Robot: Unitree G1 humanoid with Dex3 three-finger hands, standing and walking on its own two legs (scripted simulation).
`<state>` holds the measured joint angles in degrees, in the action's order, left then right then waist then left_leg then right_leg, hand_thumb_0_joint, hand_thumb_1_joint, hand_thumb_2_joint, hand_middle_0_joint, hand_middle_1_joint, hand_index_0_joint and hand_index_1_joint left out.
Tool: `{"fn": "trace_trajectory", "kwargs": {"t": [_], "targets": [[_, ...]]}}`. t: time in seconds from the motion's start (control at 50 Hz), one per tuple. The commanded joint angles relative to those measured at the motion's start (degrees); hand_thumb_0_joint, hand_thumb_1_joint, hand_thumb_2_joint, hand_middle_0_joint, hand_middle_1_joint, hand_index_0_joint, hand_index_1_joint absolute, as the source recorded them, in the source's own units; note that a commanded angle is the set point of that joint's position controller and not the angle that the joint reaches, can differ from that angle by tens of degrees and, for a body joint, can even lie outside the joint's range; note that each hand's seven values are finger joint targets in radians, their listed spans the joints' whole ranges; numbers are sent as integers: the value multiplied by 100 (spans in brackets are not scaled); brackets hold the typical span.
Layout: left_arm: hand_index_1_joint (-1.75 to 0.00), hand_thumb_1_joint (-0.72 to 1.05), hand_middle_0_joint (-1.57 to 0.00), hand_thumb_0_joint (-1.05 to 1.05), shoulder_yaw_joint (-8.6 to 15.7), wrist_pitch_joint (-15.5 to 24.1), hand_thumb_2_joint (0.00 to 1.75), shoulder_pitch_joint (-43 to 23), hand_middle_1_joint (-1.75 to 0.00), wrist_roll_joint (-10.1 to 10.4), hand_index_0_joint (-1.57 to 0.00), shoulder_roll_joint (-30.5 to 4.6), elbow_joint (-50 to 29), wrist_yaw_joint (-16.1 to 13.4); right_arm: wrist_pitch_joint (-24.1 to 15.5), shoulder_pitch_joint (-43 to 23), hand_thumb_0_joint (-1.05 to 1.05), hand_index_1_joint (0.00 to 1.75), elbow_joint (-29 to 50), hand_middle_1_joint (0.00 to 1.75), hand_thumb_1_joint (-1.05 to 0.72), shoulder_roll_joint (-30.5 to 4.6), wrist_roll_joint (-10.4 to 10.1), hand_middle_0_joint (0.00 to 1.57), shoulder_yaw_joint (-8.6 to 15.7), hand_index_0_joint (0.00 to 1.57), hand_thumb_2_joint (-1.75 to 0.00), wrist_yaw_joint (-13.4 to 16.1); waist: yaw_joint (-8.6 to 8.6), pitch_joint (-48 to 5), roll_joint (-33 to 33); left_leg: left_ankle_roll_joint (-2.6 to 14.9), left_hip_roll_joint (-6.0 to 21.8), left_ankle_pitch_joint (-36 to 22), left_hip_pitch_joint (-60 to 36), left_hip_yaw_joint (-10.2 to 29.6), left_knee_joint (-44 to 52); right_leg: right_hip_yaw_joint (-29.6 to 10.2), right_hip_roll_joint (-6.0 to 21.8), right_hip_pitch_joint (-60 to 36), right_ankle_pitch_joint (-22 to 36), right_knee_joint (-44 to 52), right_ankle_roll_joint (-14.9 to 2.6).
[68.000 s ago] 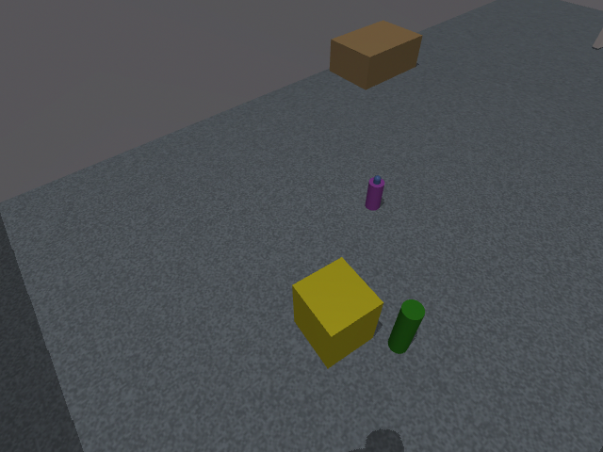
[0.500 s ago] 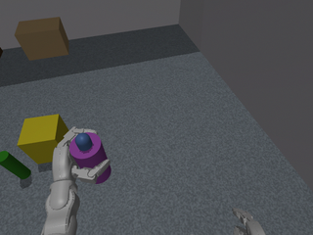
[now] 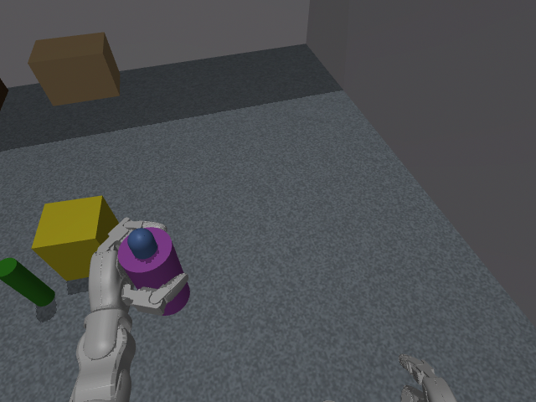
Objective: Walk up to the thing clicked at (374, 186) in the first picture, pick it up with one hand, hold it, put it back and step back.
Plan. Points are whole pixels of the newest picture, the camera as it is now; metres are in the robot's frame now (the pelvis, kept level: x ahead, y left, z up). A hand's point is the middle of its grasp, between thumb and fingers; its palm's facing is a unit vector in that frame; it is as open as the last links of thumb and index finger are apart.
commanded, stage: hold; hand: left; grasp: from the side
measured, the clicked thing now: (155, 268) +0.31 +0.17 +0.04
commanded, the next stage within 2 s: crouch in 0.76 s
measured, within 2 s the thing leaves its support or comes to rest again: neither
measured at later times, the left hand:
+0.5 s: hand (158, 264) +0.31 +0.17 +0.05, palm faces +0.13 -0.99 -0.02, open 9.9 cm
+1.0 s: hand (159, 263) +0.32 +0.17 +0.05, palm faces +0.15 -0.99 -0.01, open 9.9 cm
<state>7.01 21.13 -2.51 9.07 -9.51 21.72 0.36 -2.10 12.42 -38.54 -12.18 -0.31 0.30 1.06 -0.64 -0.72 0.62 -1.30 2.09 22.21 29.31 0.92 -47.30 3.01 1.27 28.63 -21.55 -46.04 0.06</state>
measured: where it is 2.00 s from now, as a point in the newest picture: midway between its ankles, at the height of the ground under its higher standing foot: outside the picture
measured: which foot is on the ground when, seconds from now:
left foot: down 0.00-1.00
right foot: down 0.00-1.00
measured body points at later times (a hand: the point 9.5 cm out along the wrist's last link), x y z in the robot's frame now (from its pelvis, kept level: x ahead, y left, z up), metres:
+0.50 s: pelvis +0.00 +0.00 +0.00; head +0.03 +0.00 +0.45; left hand +0.30 +0.22 +0.05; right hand +0.14 -0.24 -0.11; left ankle +0.02 +0.13 -0.70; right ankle +0.02 -0.12 -0.70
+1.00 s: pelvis +0.00 +0.00 +0.00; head +0.03 +0.00 +0.45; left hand +0.30 +0.22 +0.05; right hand +0.14 -0.24 -0.11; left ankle +0.02 +0.13 -0.70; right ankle +0.02 -0.12 -0.70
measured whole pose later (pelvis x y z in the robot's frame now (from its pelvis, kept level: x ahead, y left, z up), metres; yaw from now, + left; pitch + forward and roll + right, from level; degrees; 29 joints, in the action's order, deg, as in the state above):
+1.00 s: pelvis +0.00 +0.00 +0.00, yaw +0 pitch +5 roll -1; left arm 6.7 20.5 -3.2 8.4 -8.6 21.3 -0.7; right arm -2.9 12.4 -38.7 -12.0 -0.1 0.4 1.1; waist -0.8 -1.3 0.6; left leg -1.2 2.2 22.6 30.0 0.8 -47.9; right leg 2.8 1.2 29.3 -21.7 -46.4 0.2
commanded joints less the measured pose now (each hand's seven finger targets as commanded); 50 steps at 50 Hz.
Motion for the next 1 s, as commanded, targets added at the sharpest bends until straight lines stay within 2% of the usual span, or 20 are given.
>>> {"fn": "trace_trajectory", "kwargs": {"t": [0.0, 0.06, 0.1, 0.14, 0.16, 0.24, 0.32, 0.34, 0.4, 0.42, 0.48, 0.54, 0.56, 0.62, 0.66, 0.7, 0.78, 0.8, 0.9, 0.98], "targets": [[-136, 11, -119, 0, 110, 573, 121, -1582, -136, 104, -121, -424, -1297, -6, -275, -320, 0, 30, 772, 30, -91, -741, 7, 20, 230, 20, -91, 52, -117, -1452, -89, 155, -208, -804, -484, -100, 664, -67, -111, -547, 1124, 726, -13], [-136, 12, -120, 0, 373, 703, 121, -1960, -136, 29, -122, -928, -2035, -49, -274, -316, 0, 30, 772, 30, -91, -743, 7, 20, 241, 20, -91, 73, 2, -1703, 151, 146, -240, -614, -603, -116, 739, -102, -69, -684, 895, 772, -23], [-134, 12, -118, 0, 240, 641, 119, -1470, -134, 21, -120, -680, -1714, -53, -266, -298, 0, 30, 808, 30, -91, -729, 18, 20, 217, 20, -91, 80, -25, -1689, 11, 147, -232, -756, -625, -123, 707, -94, -99, -709, 1039, 746, -14], [-135, 14, -118, 0, 251, 620, 121, -1607, -135, 94, -120, -564, -1760, -86, -289, -295, 0, 30, 792, 30, -90, -739, 11, 20, 216, 20, -91, 83, -45, -1715, 104, 129, -217, -860, -672, -95, 711, -63, -123, -716, 1151, 699, -27], [-136, 14, -119, 0, 295, 640, 121, -1878, -135, 81, -121, -753, -2118, -110, -294, -336, 0, 30, 770, 30, -91, -729, -3, 20, 203, 20, -91, 102, -4, -1666, 248, 118, -221, -804, -678, -106, 746, -70, -111, -694, 1092, 723, -40], [-136, 12, -120, 0, 207, 537, 122, -1805, -136, 66, -121, -560, -1537, -98, -294, -367, 0, 30, 706, 30, -90, -694, 10, 20, 178, 20, -91, 125, -122, -1136, -95, 170, -207, -451, -396, -108, 737, -87, -89, -405, 791, 826, -1], [-137, 13, -121, 0, 322, 523, 122, -1696, -136, 42, -122, -731, -1483, -52, -308, -364, 0, 30, 758, 30, -90, -741, 10, 20, 229, 20, -90, 107, -1, -1396, 29, 151, -222, -460, -452, -112, 744, -86, -93, -529, 748, 815, -17], [-137, 17, -121, 0, 99, 547, 123, -1800, -137, 56, -122, -550, -1783, -22, -324, -362, 0, 30, 806, 30, -90, -708, 8, 20, 214, 20, -90, 101, -54, -1570, 63, 146, -226, -644, -574, -103, 732, -78, -96, -607, 942, 765, -17], [-136, 14, -119, 0, 281, 491, 122, -1633, -136, 48, -120, -718, -1576, -36, -326, -226, 0, 30, 734, 30, -90, -768, 13, 20, 257, 20, -91, 80, 4, -1789, 118, 111, -198, -1008, -663, -65, 675, -39, -145, -722, 1243, 651, -42], [-135, 14, -118, 0, 224, 513, 121, -1888, -135, 50, -120, -732, -1924, -51, -326, -232, 0, 30, 762, 30, -90, -763, 1, 20, 260, 20, -90, 78, -17, -1926, 198, 101, -184, -1104, -768, -57, 686, -32, -151, -745, 1334, 624, -53], [-136, 14, -118, 0, 374, 481, 122, -1638, -135, 83, -120, -680, -1422, -91, -316, -201, 0, 30, 682, 30, -90, -720, 18, 20, 223, 20, -91, 88, -59, -1644, -131, 147, -183, -1058, -525, -71, 618, -47, -143, -710, 1347, 660, -8], [-138, 14, -119, 0, 473, 519, 124, -1925, -137, 86, -121, -822, -1675, -113, -324, -192, 0, 30, 685, 30, -91, -740, 2, 20, 222, 20, -91, 119, -29, -1712, 9, 151, -199, -1063, -637, -119, 631, -97, -107, -697, 1373, 701, -6], [-138, 16, -119, 0, 335, 527, 124, -1869, -137, 71, -121, -730, -1719, -89, -305, -245, 0, 30, 721, 30, -90, -733, 10, 20, 212, 20, -91, 112, -46, -1610, 35, 145, -197, -978, -583, -105, 675, -78, -119, -647, 1274, 688, -17], [-136, 15, -119, 0, 298, 527, 123, -1743, -136, 36, -120, -749, -1791, -68, -313, -210, 0, 30, 719, 30, -90, -736, 2, 20, 229, 20, -91, 99, 24, -1677, 199, 110, -196, -1100, -675, -97, 688, -64, -133, -719, 1314, 667, -48], [-137, 13, -120, 0, 171, 484, 122, -1494, -137, 52, -122, -570, -1480, -12, -324, -257, 0, 30, 727, 30, -91, -727, 7, 20, 232, 20, -91, 96, -52, -1482, 40, 137, -199, -996, -564, -104, 661, -76, -125, -636, 1269, 707, -21], [-136, 13, -119, 0, 143, 497, 121, -1751, -136, 65, -121, -622, -1830, 3, -344, -232, 0, 30, 724, 30, -91, -732, -3, 20, 237, 20, -91, 84, -51, -1615, 138, 125, -194, -966, -649, -97, 694, -74, -126, -668, 1246, 695, -38], [-136, 14, -119, 0, 102, 414, 121, -1581, -136, 56, -121, -519, -1515, -22, -347, -197, 0, 30, 723, 30, -91, -765, 4, 20, 257, 20, -91, 74, -109, -1522, -85, 143, -165, -1124, -570, -59, 650, -40, -154, -628, 1401, 659, -28], [-135, 12, -118, 0, 225, 468, 121, -1939, -135, 72, -119, -690, -1880, -52, -355, -178, 0, 30, 714, 30, -90, -760, 1, 20, 260, 20, -91, 68, -56, -1601, 138, 130, -173, -1065, -590, -70, 656, -52, -143, -608, 1339, 648, -45], [-133, 16, -123, 0, 384, 474, 117, -1753, -133, 13, -125, -726, -1788, -174, -322, -189, 0, 30, 731, 30, -88, -718, 25, 20, 237, 20, -90, 86, 33, -1699, 60, 130, -183, -1131, -595, -85, 634, -55, -133, -711, 1367, 640, -36], [-135, 14, -124, 0, 411, 525, 118, -1502, -135, 36, -126, -566, -1092, -146, -288, -257, 0, 30, 683, 30, -88, -720, 31, 20, 254, 20, -90, 55, -35, -1231, -91, 166, -191, -855, -231, -107, 555, -71, -98, -373, 1167, 612, -19]]}}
